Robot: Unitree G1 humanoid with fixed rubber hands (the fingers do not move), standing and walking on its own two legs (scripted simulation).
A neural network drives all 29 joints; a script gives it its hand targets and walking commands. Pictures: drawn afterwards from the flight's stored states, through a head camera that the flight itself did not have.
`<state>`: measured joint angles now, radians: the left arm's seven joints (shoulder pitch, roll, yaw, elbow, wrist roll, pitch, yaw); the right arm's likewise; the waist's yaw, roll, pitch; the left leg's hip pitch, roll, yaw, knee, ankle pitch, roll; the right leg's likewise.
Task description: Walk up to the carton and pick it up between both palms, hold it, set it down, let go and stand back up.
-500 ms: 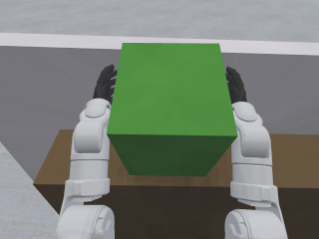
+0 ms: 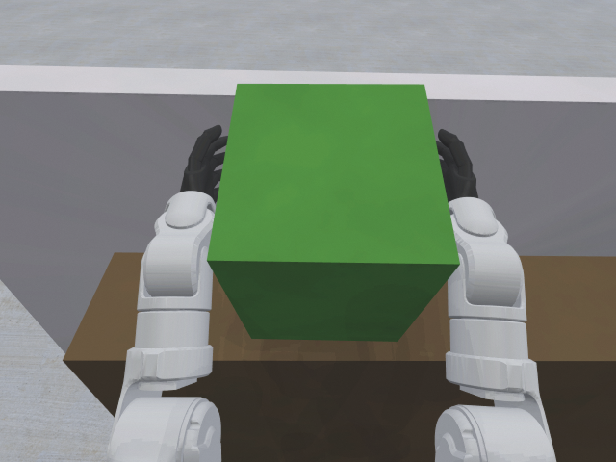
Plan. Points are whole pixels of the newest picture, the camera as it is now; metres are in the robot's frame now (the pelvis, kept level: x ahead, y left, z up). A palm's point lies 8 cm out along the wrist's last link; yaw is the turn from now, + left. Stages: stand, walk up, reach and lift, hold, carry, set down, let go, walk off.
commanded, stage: hold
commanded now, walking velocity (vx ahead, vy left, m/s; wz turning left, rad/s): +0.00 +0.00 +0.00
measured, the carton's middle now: (326, 227) +0.36 +0.00 +0.16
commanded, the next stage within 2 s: none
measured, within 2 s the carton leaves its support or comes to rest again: neither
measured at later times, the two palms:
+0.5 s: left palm (200, 193) +0.36 +0.14 +0.21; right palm (462, 196) +0.36 -0.15 +0.22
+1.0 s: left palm (193, 195) +0.36 +0.15 +0.21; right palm (454, 195) +0.36 -0.14 +0.22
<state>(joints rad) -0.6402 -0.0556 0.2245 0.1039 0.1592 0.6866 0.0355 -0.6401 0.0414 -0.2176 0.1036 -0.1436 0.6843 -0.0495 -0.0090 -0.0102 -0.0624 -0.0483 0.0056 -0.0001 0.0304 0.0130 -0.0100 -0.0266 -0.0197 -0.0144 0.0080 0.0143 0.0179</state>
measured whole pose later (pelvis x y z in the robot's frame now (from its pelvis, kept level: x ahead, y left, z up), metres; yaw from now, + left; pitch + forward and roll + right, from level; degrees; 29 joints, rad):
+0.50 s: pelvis -0.01 +0.00 +0.00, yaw +0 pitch -1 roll +0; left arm -0.68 -0.05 0.24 0.14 0.17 0.71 0.03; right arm -0.68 0.03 -0.23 0.14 -0.15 0.71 -0.04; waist -0.01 -0.01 -0.07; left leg -0.06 0.01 0.00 0.05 0.01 -0.01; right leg -0.04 -0.01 -0.02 0.04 0.01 0.01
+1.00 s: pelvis -0.01 +0.00 +0.00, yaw +0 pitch +0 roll +0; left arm -0.65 -0.05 0.23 0.10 0.15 0.69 0.04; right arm -0.67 0.04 -0.22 0.11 -0.14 0.69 -0.05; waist 0.00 -0.02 -0.06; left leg -0.08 0.01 0.00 0.06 0.01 -0.01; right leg -0.06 -0.02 -0.01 0.05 0.01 0.02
